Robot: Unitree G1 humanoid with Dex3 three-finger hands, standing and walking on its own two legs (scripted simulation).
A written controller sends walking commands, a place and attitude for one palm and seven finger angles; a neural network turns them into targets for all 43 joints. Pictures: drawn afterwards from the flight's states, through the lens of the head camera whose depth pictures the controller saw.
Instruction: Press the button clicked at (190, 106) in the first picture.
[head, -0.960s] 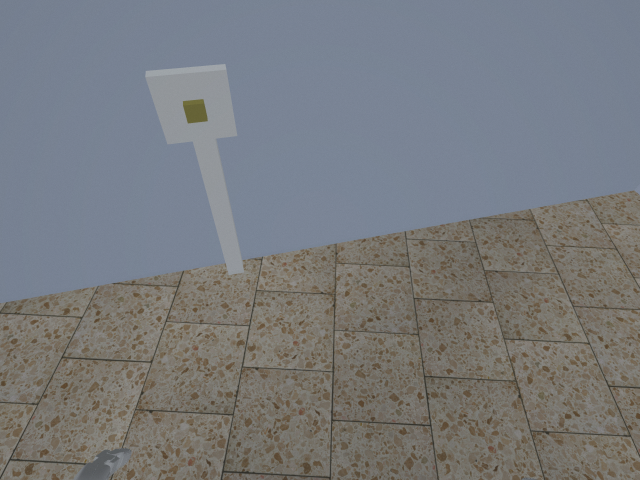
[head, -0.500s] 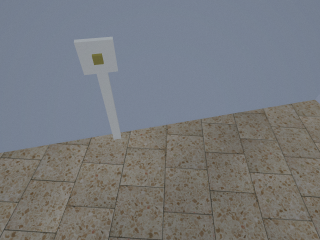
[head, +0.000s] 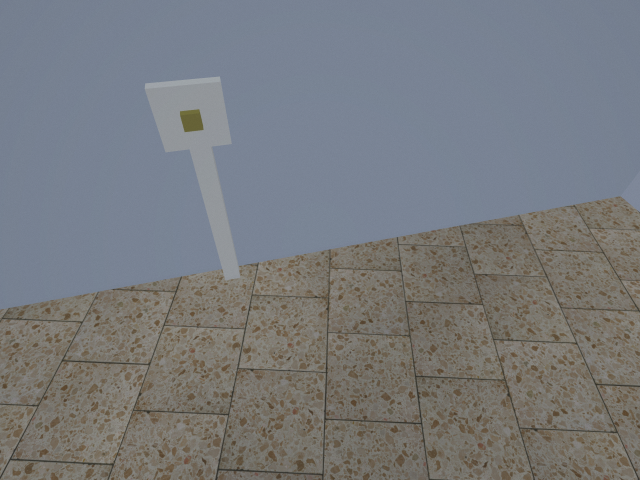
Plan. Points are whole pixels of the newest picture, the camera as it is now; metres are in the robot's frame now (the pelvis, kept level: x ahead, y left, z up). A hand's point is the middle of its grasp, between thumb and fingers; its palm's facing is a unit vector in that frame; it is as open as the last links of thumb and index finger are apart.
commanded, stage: stand and wait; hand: left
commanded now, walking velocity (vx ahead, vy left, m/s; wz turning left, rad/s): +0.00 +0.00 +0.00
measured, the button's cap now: (191, 120) +0.94 +0.39 -0.05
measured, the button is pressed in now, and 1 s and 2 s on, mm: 0 0 0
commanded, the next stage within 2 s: look at it before walking up in 0.02 s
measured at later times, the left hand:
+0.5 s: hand out of the picture +0.07 +0.25 -0.16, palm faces -0.04 -0.94 -0.33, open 7.4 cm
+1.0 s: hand out of the picture +0.08 +0.19 -0.18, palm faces -0.11 -0.97 -0.23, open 7.4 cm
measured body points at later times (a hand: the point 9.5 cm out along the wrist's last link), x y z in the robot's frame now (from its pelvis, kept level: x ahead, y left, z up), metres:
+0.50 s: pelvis +0.00 +0.00 +0.00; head +0.01 +0.00 +0.45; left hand +0.07 +0.30 -0.14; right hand +0.07 -0.29 -0.13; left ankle +0.01 +0.12 -0.74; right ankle +0.01 -0.12 -0.74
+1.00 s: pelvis +0.06 -0.02 -0.01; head +0.06 -0.03 +0.44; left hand +0.08 +0.24 -0.16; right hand +0.06 -0.27 -0.17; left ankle +0.01 +0.12 -0.74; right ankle +0.04 -0.11 -0.74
